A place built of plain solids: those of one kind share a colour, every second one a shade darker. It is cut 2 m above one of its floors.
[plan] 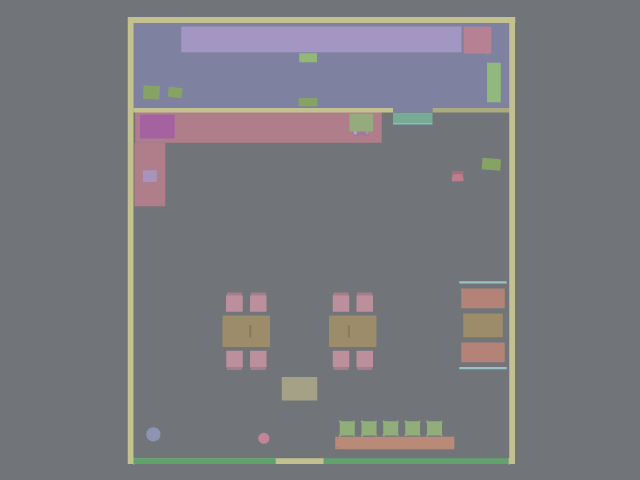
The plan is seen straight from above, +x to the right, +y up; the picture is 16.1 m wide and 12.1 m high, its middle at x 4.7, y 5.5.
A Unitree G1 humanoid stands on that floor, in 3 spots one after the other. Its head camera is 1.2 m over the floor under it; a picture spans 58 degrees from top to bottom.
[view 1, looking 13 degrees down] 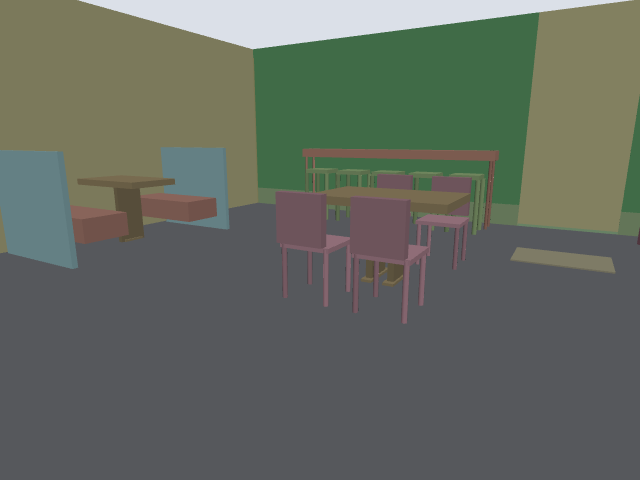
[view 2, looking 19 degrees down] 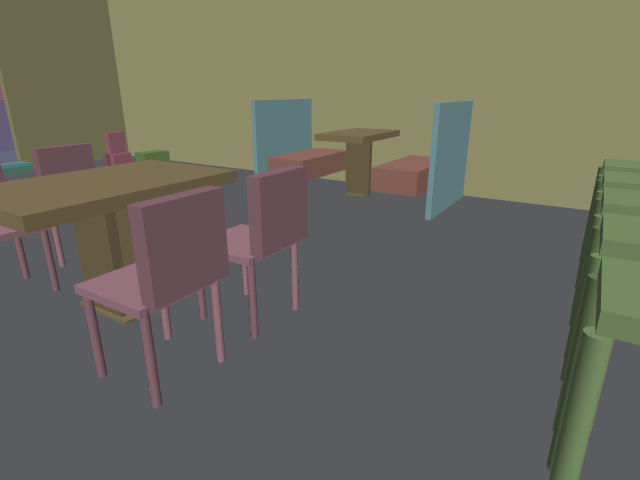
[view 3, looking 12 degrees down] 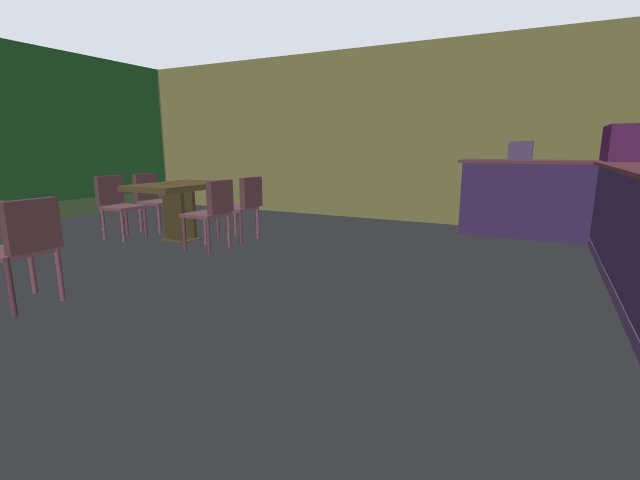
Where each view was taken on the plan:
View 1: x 4.18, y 6.71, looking -60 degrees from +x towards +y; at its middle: side_chair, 3.00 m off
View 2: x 4.19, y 1.00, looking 32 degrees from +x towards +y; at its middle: ground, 3.69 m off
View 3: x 7.04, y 7.41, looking -153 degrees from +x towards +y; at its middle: ground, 5.77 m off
